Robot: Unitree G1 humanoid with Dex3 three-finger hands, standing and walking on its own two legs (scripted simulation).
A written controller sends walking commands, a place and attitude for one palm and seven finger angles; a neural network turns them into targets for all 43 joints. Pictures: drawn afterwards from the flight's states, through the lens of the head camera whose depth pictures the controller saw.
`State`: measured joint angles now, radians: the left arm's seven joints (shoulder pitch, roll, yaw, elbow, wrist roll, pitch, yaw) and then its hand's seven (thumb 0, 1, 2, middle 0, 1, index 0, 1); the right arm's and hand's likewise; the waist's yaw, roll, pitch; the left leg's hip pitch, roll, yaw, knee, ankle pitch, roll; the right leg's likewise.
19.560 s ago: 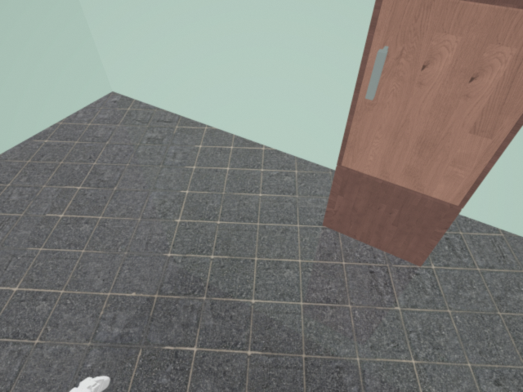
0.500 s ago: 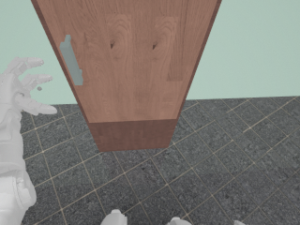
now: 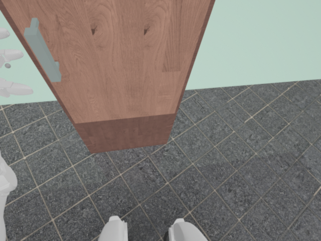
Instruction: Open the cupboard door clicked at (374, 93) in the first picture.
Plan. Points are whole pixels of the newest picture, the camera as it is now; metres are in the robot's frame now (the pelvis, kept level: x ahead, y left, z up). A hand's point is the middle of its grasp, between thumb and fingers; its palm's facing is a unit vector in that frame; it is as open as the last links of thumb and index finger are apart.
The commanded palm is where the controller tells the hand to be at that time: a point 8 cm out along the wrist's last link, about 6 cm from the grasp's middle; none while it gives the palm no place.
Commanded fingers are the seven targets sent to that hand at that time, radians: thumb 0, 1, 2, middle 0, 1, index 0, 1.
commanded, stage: move the hooked fingers beside the handle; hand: left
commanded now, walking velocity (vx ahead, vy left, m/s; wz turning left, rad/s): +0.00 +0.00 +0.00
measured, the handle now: (46, 52) +0.54 +0.25 +0.10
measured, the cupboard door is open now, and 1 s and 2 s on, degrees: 0 0 0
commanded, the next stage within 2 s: slide the fingers in behind the handle in 0.78 s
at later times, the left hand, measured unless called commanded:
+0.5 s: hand (5, 70) +0.48 +0.31 +0.11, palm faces +0.08 -1.00 +0.00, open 14.0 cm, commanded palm +0.45 +0.35 +0.10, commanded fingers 0.00 -0.50 0.30 -0.30 -1.20 -0.30 -1.20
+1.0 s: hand (15, 70) +0.48 +0.29 +0.11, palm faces +0.10 -1.00 -0.02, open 14.0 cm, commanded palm +0.46 +0.33 +0.10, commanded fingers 0.00 -0.50 0.30 -0.30 -1.20 -0.30 -1.20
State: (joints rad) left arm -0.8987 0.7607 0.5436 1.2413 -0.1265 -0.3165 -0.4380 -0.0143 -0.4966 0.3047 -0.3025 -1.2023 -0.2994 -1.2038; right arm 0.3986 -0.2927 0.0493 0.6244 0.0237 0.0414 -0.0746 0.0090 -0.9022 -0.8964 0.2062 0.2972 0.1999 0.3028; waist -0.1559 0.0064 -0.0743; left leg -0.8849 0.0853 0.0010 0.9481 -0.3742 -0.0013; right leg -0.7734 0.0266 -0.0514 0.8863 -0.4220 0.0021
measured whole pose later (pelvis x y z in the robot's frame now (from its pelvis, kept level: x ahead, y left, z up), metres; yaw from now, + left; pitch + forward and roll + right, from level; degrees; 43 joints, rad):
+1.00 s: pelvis +0.00 +0.00 +0.00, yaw +1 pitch +17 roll -4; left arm -0.88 0.70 0.47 1.21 -0.14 -0.33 -0.41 -0.01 -0.50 0.30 -0.30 -1.20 -0.30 -1.20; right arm 0.39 -0.29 0.05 0.62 0.02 0.06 -0.06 0.01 -0.90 -0.90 0.21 0.30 0.20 0.30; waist -0.14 0.01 -0.08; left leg -0.89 0.08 -0.01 0.96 -0.37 0.00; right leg -0.77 0.02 -0.06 0.89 -0.43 0.00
